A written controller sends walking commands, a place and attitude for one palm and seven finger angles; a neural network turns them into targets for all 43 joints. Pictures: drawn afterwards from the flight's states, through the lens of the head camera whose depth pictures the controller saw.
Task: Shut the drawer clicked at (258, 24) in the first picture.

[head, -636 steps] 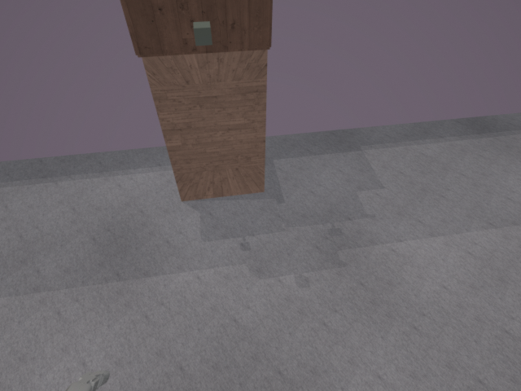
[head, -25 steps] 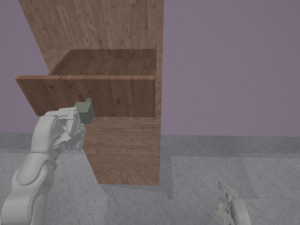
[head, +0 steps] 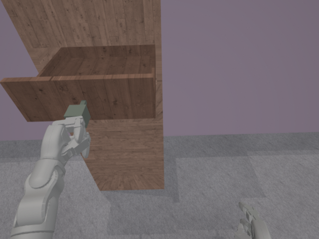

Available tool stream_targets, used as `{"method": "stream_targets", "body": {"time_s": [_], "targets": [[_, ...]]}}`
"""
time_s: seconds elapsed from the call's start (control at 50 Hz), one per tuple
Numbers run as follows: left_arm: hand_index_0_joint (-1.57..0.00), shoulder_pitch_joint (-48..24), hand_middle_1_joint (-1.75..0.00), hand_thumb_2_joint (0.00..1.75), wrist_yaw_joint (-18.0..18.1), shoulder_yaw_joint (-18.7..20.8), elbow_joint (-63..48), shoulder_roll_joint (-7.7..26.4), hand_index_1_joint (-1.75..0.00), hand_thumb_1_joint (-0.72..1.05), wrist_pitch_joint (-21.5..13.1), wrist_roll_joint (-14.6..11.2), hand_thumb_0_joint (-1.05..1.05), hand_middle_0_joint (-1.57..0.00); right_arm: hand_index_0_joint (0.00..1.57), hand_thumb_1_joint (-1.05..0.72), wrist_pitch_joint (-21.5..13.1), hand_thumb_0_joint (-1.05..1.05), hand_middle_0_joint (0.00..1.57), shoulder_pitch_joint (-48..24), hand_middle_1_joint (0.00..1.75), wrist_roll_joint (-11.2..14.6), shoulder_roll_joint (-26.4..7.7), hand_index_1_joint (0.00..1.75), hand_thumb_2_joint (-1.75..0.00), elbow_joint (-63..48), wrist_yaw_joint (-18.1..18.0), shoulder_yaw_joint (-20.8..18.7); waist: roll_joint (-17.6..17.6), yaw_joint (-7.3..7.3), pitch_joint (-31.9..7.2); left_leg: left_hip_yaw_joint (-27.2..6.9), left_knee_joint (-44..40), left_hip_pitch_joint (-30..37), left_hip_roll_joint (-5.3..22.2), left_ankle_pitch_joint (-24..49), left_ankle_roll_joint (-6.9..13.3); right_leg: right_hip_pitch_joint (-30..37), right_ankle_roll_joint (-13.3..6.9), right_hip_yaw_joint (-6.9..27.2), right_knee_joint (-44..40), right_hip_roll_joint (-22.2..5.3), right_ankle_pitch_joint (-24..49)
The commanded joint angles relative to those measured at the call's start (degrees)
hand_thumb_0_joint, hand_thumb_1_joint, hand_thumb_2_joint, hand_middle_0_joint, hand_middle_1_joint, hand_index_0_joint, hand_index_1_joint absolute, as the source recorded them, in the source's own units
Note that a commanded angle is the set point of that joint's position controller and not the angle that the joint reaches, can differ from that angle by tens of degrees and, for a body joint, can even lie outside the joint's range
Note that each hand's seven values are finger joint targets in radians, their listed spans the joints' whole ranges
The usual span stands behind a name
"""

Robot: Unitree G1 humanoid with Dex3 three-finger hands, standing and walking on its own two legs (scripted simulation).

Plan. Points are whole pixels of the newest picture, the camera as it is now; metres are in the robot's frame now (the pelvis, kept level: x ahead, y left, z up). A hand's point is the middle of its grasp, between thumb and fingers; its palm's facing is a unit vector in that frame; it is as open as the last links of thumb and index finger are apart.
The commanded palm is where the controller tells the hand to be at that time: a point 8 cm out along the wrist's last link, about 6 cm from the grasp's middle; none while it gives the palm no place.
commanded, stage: bring the fist close to the handle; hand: left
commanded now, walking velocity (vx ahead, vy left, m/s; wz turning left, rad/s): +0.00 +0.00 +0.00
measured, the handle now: (80, 111) +0.38 +0.24 +0.15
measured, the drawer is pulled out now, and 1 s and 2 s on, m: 0.19 0.12 0.02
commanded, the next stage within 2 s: push the drawer shut in 0.22 s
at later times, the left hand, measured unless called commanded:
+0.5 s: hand (79, 134) +0.30 +0.21 +0.16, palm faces +0.11 -0.99 -0.03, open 3.3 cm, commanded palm +0.28 +0.26 +0.15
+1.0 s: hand (88, 114) +0.37 +0.21 +0.15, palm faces +0.10 -0.99 -0.01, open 3.1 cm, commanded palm +0.34 +0.26 +0.15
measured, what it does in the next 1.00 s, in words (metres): stands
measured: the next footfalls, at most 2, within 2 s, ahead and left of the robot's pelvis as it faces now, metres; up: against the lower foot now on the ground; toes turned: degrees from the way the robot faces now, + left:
none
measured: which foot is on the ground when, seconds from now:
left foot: down 0.00-1.00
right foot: down 0.00-1.00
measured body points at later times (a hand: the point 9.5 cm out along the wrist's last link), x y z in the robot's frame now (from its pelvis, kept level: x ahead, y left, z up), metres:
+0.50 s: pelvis +0.00 +0.00 +0.00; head -0.03 -0.02 +0.45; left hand +0.29 +0.26 +0.16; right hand +0.18 -0.23 -0.08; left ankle +0.01 +0.13 -0.73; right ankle -0.02 -0.09 -0.73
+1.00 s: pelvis +0.00 +0.01 +0.00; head -0.01 +0.00 +0.45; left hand +0.36 +0.27 +0.16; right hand +0.15 -0.23 -0.10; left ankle +0.01 +0.13 -0.73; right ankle -0.02 -0.09 -0.73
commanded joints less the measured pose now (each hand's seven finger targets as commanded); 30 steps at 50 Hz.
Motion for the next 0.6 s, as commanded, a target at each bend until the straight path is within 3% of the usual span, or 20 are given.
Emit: {"method": "stream_targets", "body": {"time_s": [0.0,0.06,0.14,0.16,0.2,0.26,0.32,0.34,0.36,0.42,0.44,0.46,0.5,0.52,0.56,0.58], "targets": [[-1.40,-16.56,-1.60,0.90,-0.35,6.03,-12.19,10.38,-1.60,0.90,-7.15,-1.12,0.00,-1.40,0.20,-0.90,-4.05,0.00,0.20,-8.79,0.30,0.14,-5.29,0.30,-0.90,-9.28,-0.42,-2.26,-1.42,0.67,-10.36,1.36,-2.70,6.13,-0.70,11.36,2.26,-1.17,2.09,0.46,-5.41,-1.62,16.93],[-1.40,-13.43,-1.60,0.90,-0.95,3.88,-8.79,7.97,-1.60,0.90,-5.65,-1.21,0.00,-1.40,0.20,-0.90,-4.11,0.00,0.20,-8.59,0.30,0.45,-5.47,0.30,-0.90,-9.10,-0.06,-2.32,-1.12,0.91,-8.65,1.33,-2.87,5.25,-0.77,10.45,2.17,-1.94,1.98,0.25,-5.78,-1.51,15.99],[-1.40,-14.97,-1.60,0.90,-1.43,5.26,-8.18,9.87,-1.60,0.90,-3.09,-1.75,0.00,-1.40,0.20,-0.90,-3.39,0.00,0.20,-9.27,0.30,0.75,-5.94,0.30,-0.90,-9.78,-0.42,-2.30,-4.12,0.73,-6.64,1.53,-3.16,3.37,-0.97,7.90,2.44,-2.49,2.65,1.34,-7.29,-2.06,13.42],[-1.40,-14.63,-1.60,0.90,-1.32,6.54,-7.22,11.18,-1.60,0.90,-2.83,-1.76,0.00,-1.40,0.20,-0.90,-3.25,0.00,0.20,-9.23,0.30,0.67,-6.17,0.30,-0.90,-9.44,-0.54,-2.40,-6.36,0.72,-5.80,1.53,-2.93,2.70,-0.77,7.60,2.62,-2.80,2.81,1.56,-7.73,-1.90,12.65],[-1.40,-19.78,-1.60,0.90,-1.12,6.21,-10.17,11.57,-1.60,0.90,-3.72,-1.54,0.00,-1.40,0.20,-0.90,-3.29,0.00,0.20,-9.71,0.30,0.73,-5.82,0.30,-0.90,-9.80,-0.69,-2.19,-2.28,0.32,-6.71,1.55,-3.10,3.94,-0.93,7.18,2.56,-3.30,2.53,1.84,-7.64,-2.04,11.26],[-1.40,-20.91,-1.60,0.90,-0.45,7.23,-12.24,12.55,-1.60,0.90,-6.36,-1.38,0.00,-1.40,0.20,-0.90,-3.91,0.00,0.20,-9.23,0.30,0.31,-5.65,0.30,-0.90,-9.60,-0.66,-2.25,-2.08,0.38,-9.31,1.26,-2.84,5.18,-0.69,8.42,2.58,-2.59,2.28,1.42,-6.76,-1.67,12.27],[-1.40,-20.41,-1.60,0.90,-1.19,6.93,-10.71,11.86,-1.60,0.90,-8.00,-1.45,0.00,-1.40,0.20,-0.90,-4.20,0.00,0.20,-8.78,0.30,0.30,-5.42,0.30,-0.90,-9.06,-0.59,-2.18,0.75,0.20,-10.42,1.45,-2.63,6.01,-0.87,9.94,2.37,-1.91,2.14,1.20,-5.83,-1.73,15.20],[-1.40,-20.75,-1.60,0.90,-1.50,6.57,-8.58,11.64,-1.60,0.90,-7.86,-1.53,0.00,-1.40,0.20,-0.90,-4.14,0.00,0.20,-8.51,0.30,0.43,-5.47,0.30,-0.90,-8.65,-0.71,-2.18,0.53,-0.13,-9.63,1.42,-2.54,5.89,-0.83,9.65,2.32,-2.56,2.11,1.04,-5.93,-1.64,14.98],[-1.40,-21.17,-1.60,0.90,-1.87,5.76,-6.02,11.18,-1.60,0.90,-7.41,-1.56,0.00,-1.40,0.20,-0.90,-3.96,0.00,0.20,-8.06,0.30,0.56,-5.78,0.30,-0.90,-8.18,-0.72,-2.20,-1.82,-0.55,-7.85,1.20,-2.50,4.84,-0.70,8.52,2.44,-3.60,2.21,0.92,-6.46,-1.44,13.45],[-1.40,-24.41,-1.60,0.90,-2.86,4.17,-2.58,10.56,-1.60,0.90,-5.67,-1.80,0.00,-1.40,0.20,-0.90,-3.72,0.00,0.20,-8.36,0.30,0.94,-6.14,0.30,-0.90,-8.00,-1.26,-2.16,-1.39,-1.12,-5.65,0.82,-2.77,4.15,-0.84,5.85,2.43,-5.40,2.18,1.17,-7.37,-1.63,10.11],[-1.40,-25.14,-1.60,0.90,-3.01,3.57,-1.49,10.21,-1.60,0.90,-4.93,-1.68,0.00,-1.40,0.20,-0.90,-3.49,0.00,0.20,-8.37,0.30,1.07,-6.27,0.30,-0.90,-8.07,-1.47,-2.12,-1.13,-1.21,-5.92,0.75,-2.87,4.35,-0.84,5.57,2.49,-5.80,2.08,0.98,-7.36,-1.56,9.37],[-1.40,-26.73,-1.60,0.90,-2.92,2.94,-0.74,10.01,-1.60,0.90,-4.52,-1.57,0.00,-1.40,0.20,-0.90,-3.28,0.00,0.20,-8.08,0.30,1.17,-6.54,0.30,-0.90,-7.88,-1.53,-2.15,-3.10,-1.56,-5.81,0.53,-2.80,4.08,-0.74,5.38,2.61,-5.97,2.10,0.80,-7.48,-1.40,8.76],[-1.40,-30.80,-1.60,0.90,-2.53,3.69,-0.16,11.35,-1.60,0.90,-3.98,-1.27,0.00,-1.40,0.20,-0.90,-3.00,0.00,0.20,-8.21,0.30,1.11,-6.58,0.30,-0.90,-7.90,-1.80,-2.12,-1.73,-1.55,-7.30,0.16,-2.92,4.66,-0.74,5.50,2.58,-5.90,1.94,0.96,-7.25,-1.65,8.56],[-1.40,-32.59,-1.60,0.90,-2.32,2.70,-0.28,10.34,-1.60,0.90,-4.10,-1.14,0.00,-1.40,0.20,-0.90,-2.99,0.00,0.20,-8.30,0.30,1.09,-6.41,0.30,-0.90,-7.86,-1.78,-2.05,-1.26,-1.83,-7.25,0.02,-2.93,5.17,-0.73,5.53,2.54,-6.52,1.91,0.72,-7.14,-1.63,8.47],[-1.40,-33.42,-1.60,0.90,-1.70,3.17,1.20,10.92,-1.60,0.90,-4.24,-0.89,0.00,-1.40,0.20,-0.90,-2.92,0.00,0.20,-7.63,0.30,0.95,-6.71,0.30,-0.90,-7.35,-1.82,-2.26,-3.26,-1.84,-8.65,0.11,-2.36,5.27,-0.58,6.88,2.68,-6.11,1.99,0.72,-6.73,-1.48,9.95],[-1.40,-34.83,-1.60,0.90,-1.47,3.39,1.36,11.28,-1.60,0.90,-4.49,-0.72,0.00,-1.40,0.20,-0.90,-2.78,0.00,0.20,-7.43,0.30,0.98,-6.67,0.30,-0.90,-7.30,-1.75,-2.19,-1.82,-1.78,-9.57,-0.15,-2.62,5.51,-0.69,6.73,2.55,-5.97,1.79,0.63,-6.46,-1.60,9.60]]}}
